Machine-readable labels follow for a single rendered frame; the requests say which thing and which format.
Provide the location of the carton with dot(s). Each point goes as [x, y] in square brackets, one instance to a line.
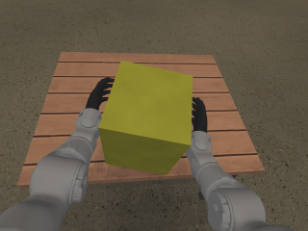
[147, 121]

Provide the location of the robot left forearm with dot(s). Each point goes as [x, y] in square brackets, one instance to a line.
[82, 142]

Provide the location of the table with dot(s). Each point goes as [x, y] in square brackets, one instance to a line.
[76, 76]

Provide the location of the robot right hand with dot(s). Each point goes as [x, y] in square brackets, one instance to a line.
[200, 121]

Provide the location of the robot left hand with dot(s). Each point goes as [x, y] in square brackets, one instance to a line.
[100, 90]

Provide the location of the robot right forearm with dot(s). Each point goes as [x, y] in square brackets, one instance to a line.
[205, 169]

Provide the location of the robot left upper arm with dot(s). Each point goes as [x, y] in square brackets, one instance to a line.
[58, 182]

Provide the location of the robot right upper arm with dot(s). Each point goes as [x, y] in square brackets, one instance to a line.
[238, 209]

